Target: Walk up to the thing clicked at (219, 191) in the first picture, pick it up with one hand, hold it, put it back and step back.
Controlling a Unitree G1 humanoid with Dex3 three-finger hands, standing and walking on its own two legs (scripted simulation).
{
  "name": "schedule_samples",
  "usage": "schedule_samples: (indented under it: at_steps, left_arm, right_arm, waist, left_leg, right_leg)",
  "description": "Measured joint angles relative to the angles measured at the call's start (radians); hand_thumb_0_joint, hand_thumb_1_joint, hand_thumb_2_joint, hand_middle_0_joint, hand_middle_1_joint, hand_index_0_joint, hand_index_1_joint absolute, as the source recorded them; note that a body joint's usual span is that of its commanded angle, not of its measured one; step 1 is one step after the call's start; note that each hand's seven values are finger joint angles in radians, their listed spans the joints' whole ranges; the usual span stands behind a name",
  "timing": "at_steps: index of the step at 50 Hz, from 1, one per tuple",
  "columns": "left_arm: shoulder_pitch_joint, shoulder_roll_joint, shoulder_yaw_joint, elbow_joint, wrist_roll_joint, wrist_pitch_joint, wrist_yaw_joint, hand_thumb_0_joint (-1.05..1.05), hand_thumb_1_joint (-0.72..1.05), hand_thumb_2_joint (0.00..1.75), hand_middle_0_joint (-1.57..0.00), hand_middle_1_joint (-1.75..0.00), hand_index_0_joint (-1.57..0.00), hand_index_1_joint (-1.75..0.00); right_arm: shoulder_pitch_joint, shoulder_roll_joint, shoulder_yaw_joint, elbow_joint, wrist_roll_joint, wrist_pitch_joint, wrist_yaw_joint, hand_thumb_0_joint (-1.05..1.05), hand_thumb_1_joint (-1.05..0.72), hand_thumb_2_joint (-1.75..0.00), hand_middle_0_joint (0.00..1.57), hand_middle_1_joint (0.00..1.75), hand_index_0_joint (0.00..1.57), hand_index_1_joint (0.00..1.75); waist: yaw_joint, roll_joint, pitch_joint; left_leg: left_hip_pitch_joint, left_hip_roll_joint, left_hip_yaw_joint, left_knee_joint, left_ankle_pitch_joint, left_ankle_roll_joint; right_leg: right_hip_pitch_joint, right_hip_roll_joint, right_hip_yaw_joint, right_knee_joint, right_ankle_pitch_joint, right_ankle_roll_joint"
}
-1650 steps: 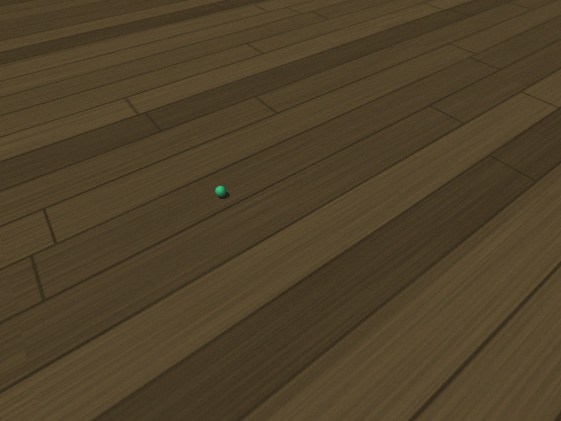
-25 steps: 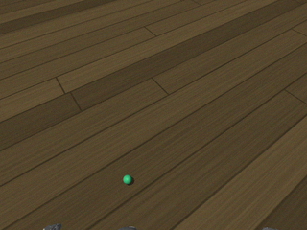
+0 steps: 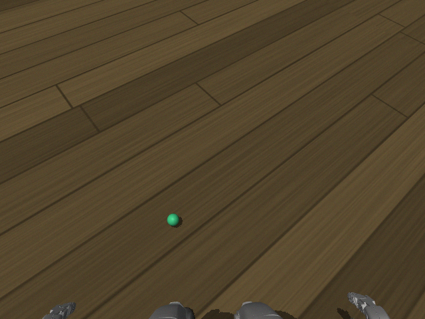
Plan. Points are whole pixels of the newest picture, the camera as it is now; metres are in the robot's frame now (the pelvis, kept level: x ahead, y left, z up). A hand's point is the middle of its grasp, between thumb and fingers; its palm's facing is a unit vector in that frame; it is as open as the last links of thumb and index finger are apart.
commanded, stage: step back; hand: left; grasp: from above
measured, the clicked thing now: (173, 219) +0.55 +0.17 -0.73
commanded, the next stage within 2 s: none
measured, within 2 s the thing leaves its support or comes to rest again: neither
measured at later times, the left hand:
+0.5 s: hand out of the picture -0.01 +0.26 -0.14, palm faces +0.05 -0.92 -0.38, open 7.4 cm
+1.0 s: hand out of the picture -0.25 +0.22 -0.15, palm faces -0.02 -0.91 -0.40, open 7.4 cm
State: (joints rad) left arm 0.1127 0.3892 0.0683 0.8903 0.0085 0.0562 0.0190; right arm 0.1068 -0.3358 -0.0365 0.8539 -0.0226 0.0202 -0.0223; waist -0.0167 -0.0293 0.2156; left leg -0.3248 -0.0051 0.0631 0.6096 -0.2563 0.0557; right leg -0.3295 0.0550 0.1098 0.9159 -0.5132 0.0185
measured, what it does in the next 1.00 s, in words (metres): walks backwards: right foot, then left foot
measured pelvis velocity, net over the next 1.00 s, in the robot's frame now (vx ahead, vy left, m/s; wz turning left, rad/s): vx -0.32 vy -0.05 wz -0.01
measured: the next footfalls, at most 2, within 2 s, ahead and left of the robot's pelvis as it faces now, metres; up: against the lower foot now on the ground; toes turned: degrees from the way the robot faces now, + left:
right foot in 0.08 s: +0.00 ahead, -0.13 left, +0.00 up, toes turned +2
left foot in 0.50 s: -0.13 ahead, +0.11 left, +0.00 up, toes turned +2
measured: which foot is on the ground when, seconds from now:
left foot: down 0.00-0.14, up 0.16-0.48, down 0.50-0.98, up 1.00-1.00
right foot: up 0.00-0.06, down 0.08-0.52, up 0.54-0.92, down 0.94-1.00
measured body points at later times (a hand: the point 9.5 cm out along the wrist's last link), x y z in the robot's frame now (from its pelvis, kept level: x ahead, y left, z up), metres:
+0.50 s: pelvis -0.14 -0.01 -0.01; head -0.07 +0.00 +0.43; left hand -0.01 +0.30 -0.12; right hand -0.04 -0.33 -0.12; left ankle -0.17 +0.11 -0.73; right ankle -0.04 -0.13 -0.73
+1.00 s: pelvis -0.32 -0.05 -0.01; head -0.27 -0.07 +0.43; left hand -0.25 +0.27 -0.12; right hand -0.16 -0.37 -0.12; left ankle -0.18 +0.10 -0.72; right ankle -0.33 -0.17 -0.73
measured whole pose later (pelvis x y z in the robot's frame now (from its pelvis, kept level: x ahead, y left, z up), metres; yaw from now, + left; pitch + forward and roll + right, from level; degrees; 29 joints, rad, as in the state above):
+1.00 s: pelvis -0.32 -0.05 -0.01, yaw +0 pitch -4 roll -2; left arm 0.22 0.36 0.08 0.87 0.03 0.05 -0.02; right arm 0.07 -0.42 -0.06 0.81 -0.02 0.06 -0.02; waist 0.01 0.07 0.18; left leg -0.49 0.07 -0.08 0.73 -0.30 -0.01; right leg -0.23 0.04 0.00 0.70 -0.41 -0.01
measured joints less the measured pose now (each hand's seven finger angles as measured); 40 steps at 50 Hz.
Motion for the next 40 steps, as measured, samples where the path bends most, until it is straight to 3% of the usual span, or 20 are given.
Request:
schedule_samples:
  at_steps: [4,7,10,12,15,18,22,24,26,27,28,30,33,36,40]
  left_arm:
    - [0.016,0.000,0.006,-0.004,0.006,-0.011,-0.011,0.00,0.90,0.90,-0.20,-0.30,-0.20,-0.30]
    - [0.029,-0.033,0.004,0.000,0.016,-0.023,-0.017,0.00,0.90,0.90,-0.20,-0.30,-0.20,-0.30]
    - [0.062,-0.033,-0.003,-0.020,0.023,-0.023,-0.025,0.00,0.90,0.90,-0.20,-0.30,-0.20,-0.30]
    - [0.073,-0.039,-0.002,-0.028,0.022,-0.022,-0.020,0.00,0.90,0.90,-0.20,-0.30,-0.20,-0.30]
    - [0.063,-0.046,-0.001,-0.046,0.023,-0.018,-0.015,0.00,0.90,0.90,-0.20,-0.31,-0.20,-0.30]
    - [0.038,-0.051,-0.003,-0.084,0.025,-0.024,-0.009,0.00,0.90,0.90,-0.20,-0.31,-0.20,-0.30]
    - [-0.003,-0.044,-0.008,-0.129,0.025,-0.025,-0.004,0.00,0.90,0.90,-0.20,-0.31,-0.20,-0.30]
    - [-0.018,-0.033,-0.010,-0.142,0.019,-0.019,-0.006,0.00,0.90,0.90,-0.20,-0.31,-0.20,-0.30]
    - [-0.032,-0.010,-0.006,-0.140,0.011,-0.007,-0.009,0.00,0.90,0.90,-0.20,-0.31,-0.20,-0.30]
    - [-0.030,-0.002,-0.003,-0.132,0.007,0.000,-0.009,0.00,0.90,0.90,-0.20,-0.31,-0.20,-0.30]
    - [-0.022,-0.002,0.000,-0.120,0.006,0.008,-0.007,0.00,0.90,0.90,-0.20,-0.30,-0.20,-0.30]
    - [-0.008,-0.006,0.004,-0.093,0.009,0.020,-0.004,0.00,0.90,0.90,-0.20,-0.30,-0.20,-0.30]
    - [0.024,0.004,0.013,-0.083,0.000,0.020,-0.009,0.00,0.90,0.90,-0.20,-0.30,-0.20,-0.30]
    - [0.057,0.019,0.026,-0.080,0.002,0.011,-0.012,0.00,0.90,0.90,-0.20,-0.30,-0.20,-0.30]
    - [0.096,0.036,0.034,-0.062,0.009,0.009,-0.007,0.00,0.90,0.90,-0.20,-0.30,-0.20,-0.30]
  right_arm:
    - [-0.017,-0.014,0.004,-0.010,0.003,0.009,0.009,0.00,-0.90,-0.90,0.21,0.30,0.21,0.30]
    - [-0.026,-0.043,-0.006,0.011,0.013,0.027,0.012,0.00,-0.90,-0.90,0.21,0.30,0.21,0.30]
    - [-0.011,-0.040,-0.011,0.034,0.018,0.040,0.008,0.01,-0.90,-0.90,0.21,0.30,0.21,0.30]
    - [0.003,-0.050,-0.010,0.038,0.023,0.036,0.011,0.01,-0.90,-0.90,0.21,0.30,0.21,0.30]
    - [0.033,-0.073,-0.009,0.033,0.025,0.024,0.004,0.01,-0.90,-0.90,0.20,0.30,0.21,0.30]
    - [0.057,-0.093,-0.009,0.036,0.022,0.021,-0.004,0.01,-0.90,-0.90,0.20,0.30,0.21,0.30]
    - [0.071,-0.092,-0.011,0.041,0.015,0.021,-0.005,0.01,-0.90,-0.90,0.20,0.30,0.21,0.30]
    - [0.073,-0.083,-0.010,0.041,0.009,0.016,0.000,0.01,-0.90,-0.90,0.20,0.30,0.21,0.30]
    - [0.062,-0.053,-0.011,0.047,0.000,0.009,0.003,0.01,-0.90,-0.90,0.20,0.30,0.21,0.30]
    - [0.061,-0.038,-0.008,0.046,-0.007,0.008,0.008,0.01,-0.90,-0.90,0.20,0.30,0.21,0.30]
    - [0.065,-0.030,-0.002,0.040,-0.012,0.008,0.016,0.01,-0.90,-0.90,0.20,0.30,0.21,0.30]
    - [0.075,-0.022,0.006,0.034,-0.020,0.007,0.025,0.01,-0.90,-0.90,0.20,0.30,0.21,0.30]
    - [0.077,-0.009,0.013,0.031,-0.025,0.008,0.022,0.01,-0.90,-0.90,0.21,0.30,0.21,0.30]
    - [0.056,-0.005,0.009,0.014,-0.018,0.001,0.017,0.01,-0.90,-0.90,0.21,0.30,0.21,0.30]
    - [0.010,-0.010,0.001,-0.028,-0.009,-0.009,0.009,0.01,-0.90,-0.90,0.21,0.30,0.21,0.30]
  waist:
    - [0.007,0.013,-0.007]
    - [-0.005,0.089,-0.009]
    - [0.027,0.050,-0.042]
    - [0.035,0.036,-0.055]
    - [0.028,0.042,-0.070]
    - [0.024,0.053,-0.060]
    - [0.012,0.047,-0.032]
    - [0.008,0.034,-0.024]
    - [0.015,-0.025,0.001]
    - [0.024,-0.049,0.004]
    - [0.020,-0.049,-0.006]
    - [-0.005,-0.021,-0.028]
    - [0.005,-0.016,-0.060]
    - [0.027,-0.025,-0.066]
    - [0.042,-0.028,-0.046]
  left_leg:
    - [-0.044,0.011,0.018,0.057,0.000,-0.015]
    - [-0.070,0.042,-0.036,0.101,-0.024,-0.033]
    - [-0.123,-0.058,-0.111,0.324,-0.234,-0.052]
    - [-0.136,-0.105,-0.159,0.452,-0.245,-0.056]
    - [-0.128,-0.126,-0.212,0.528,-0.228,-0.067]
    - [-0.078,-0.103,-0.213,0.470,-0.247,-0.083]
    - [0.008,-0.047,-0.155,0.260,-0.261,-0.082]
    - [0.063,-0.025,-0.127,0.108,-0.195,-0.071]
    - [0.094,-0.049,-0.094,0.038,-0.101,-0.050]
    - [0.095,-0.057,-0.077,0.038,-0.095,-0.043]
    - [0.085,-0.049,-0.077,0.045,-0.094,-0.037]
    - [0.065,-0.018,-0.107,0.044,-0.077,-0.030]
    - [0.050,0.011,-0.109,-0.022,-0.017,-0.037]
    - [0.026,0.025,-0.090,-0.059,0.030,-0.041]
    - [-0.018,0.045,-0.061,-0.048,0.064,-0.042]
  right_leg:
    - [0.068,-0.032,-0.044,-0.193,0.081,-0.022]
    - [0.092,0.006,-0.090,-0.248,0.149,-0.040]
    - [0.067,-0.029,-0.062,-0.253,0.170,-0.056]
    - [0.063,-0.047,-0.050,-0.299,0.210,-0.054]
    - [0.041,-0.057,-0.066,-0.353,0.264,-0.047]
    - [0.011,-0.060,-0.090,-0.362,0.295,-0.045]
    - [-0.035,-0.078,-0.129,-0.328,0.313,-0.036]
    - [-0.067,-0.088,-0.142,-0.289,0.313,-0.026]
    - [-0.090,-0.117,-0.117,-0.243,0.312,-0.016]
    - [-0.101,-0.112,-0.086,-0.218,0.272,-0.023]
    - [-0.118,-0.079,-0.054,-0.159,0.166,-0.027]
    - [-0.148,0.004,-0.012,0.028,0.022,-0.030]
    - [-0.167,0.070,0.043,0.241,0.022,-0.037]
    - [-0.137,0.074,0.070,0.313,0.047,-0.015]
    - [-0.055,0.032,0.056,0.216,0.023,0.022]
